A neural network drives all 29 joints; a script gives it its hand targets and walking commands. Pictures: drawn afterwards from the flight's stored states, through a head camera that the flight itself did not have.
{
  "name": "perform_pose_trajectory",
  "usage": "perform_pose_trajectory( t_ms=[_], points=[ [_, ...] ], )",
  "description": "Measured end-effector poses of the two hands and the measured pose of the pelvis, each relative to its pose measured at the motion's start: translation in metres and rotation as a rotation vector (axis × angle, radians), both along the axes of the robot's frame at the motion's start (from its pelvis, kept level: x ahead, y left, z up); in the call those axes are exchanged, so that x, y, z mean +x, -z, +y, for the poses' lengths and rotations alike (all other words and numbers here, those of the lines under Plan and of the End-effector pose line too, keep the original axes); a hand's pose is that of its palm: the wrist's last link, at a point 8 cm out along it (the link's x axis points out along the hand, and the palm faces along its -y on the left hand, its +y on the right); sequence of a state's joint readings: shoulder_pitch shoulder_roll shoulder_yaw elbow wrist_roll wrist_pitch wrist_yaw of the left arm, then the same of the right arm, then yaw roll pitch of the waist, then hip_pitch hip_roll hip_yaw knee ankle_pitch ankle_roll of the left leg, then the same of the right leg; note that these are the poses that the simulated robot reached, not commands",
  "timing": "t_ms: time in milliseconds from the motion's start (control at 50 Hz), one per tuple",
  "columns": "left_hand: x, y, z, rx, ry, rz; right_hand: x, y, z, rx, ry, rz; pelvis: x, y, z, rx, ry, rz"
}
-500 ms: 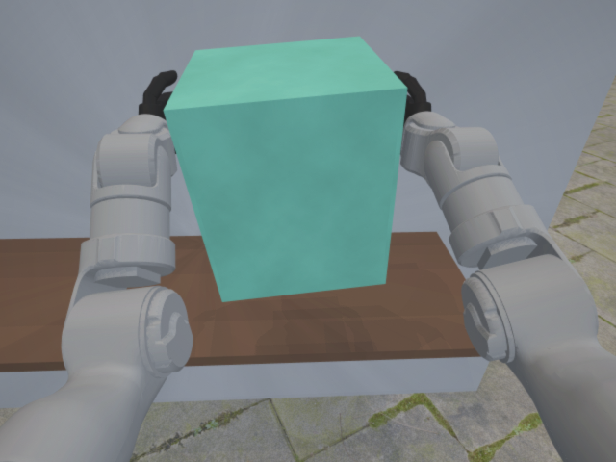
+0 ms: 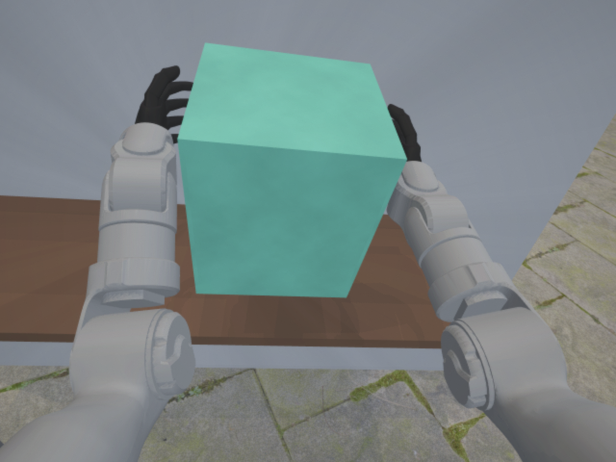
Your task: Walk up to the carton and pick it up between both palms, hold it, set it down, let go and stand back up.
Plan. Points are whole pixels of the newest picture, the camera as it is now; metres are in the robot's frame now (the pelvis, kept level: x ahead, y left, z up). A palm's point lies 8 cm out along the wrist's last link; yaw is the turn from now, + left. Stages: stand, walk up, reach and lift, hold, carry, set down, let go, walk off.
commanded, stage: set down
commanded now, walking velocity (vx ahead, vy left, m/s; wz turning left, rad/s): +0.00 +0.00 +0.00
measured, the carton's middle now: (281, 180) +0.42 +0.01 +0.21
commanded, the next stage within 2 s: none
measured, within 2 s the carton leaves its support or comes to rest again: neither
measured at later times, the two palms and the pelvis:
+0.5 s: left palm (159, 148) +0.42 +0.16 +0.25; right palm (394, 180) +0.40 -0.14 +0.23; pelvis +0.00 +0.01 +0.00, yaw -1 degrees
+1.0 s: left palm (168, 167) +0.44 +0.16 +0.22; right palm (389, 193) +0.41 -0.14 +0.20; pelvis +0.01 +0.01 +0.00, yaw -2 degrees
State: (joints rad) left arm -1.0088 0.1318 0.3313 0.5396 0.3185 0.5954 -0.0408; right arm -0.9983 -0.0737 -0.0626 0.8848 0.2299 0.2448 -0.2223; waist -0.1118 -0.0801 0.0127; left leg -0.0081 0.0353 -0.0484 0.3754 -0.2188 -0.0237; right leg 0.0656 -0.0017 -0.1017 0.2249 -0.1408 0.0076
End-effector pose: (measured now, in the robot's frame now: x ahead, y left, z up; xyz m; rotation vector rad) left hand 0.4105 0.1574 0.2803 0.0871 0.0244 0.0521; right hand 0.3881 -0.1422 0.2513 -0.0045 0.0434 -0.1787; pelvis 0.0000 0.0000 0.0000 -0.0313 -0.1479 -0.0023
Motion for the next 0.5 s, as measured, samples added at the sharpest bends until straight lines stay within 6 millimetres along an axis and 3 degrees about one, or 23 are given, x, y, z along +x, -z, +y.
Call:
perform_pose_trajectory(
  t_ms=[500],
  points=[
    [0.014,0.027,0.002,0.006,0.003,0.055,0.009,0.026,0.002,0.013,0.01,0.045,0.0,-0.002,0.007,0.007,0.02,0.039]
  ],
)
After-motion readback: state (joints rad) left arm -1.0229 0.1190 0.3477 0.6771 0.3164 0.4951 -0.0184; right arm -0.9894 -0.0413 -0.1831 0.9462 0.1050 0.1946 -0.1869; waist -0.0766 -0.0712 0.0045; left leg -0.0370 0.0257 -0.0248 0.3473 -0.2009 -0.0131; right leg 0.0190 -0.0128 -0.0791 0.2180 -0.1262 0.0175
